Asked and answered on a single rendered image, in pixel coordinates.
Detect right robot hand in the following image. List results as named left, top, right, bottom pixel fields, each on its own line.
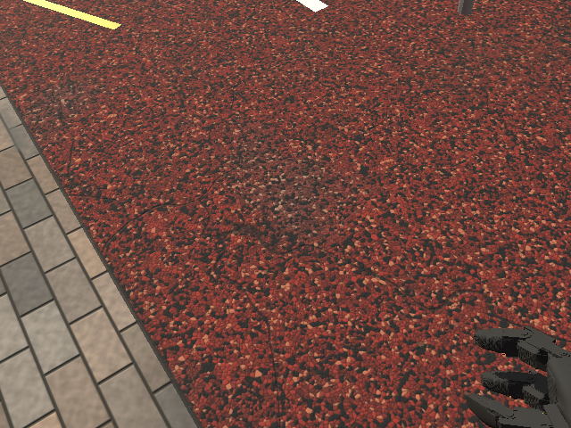
left=466, top=325, right=571, bottom=428

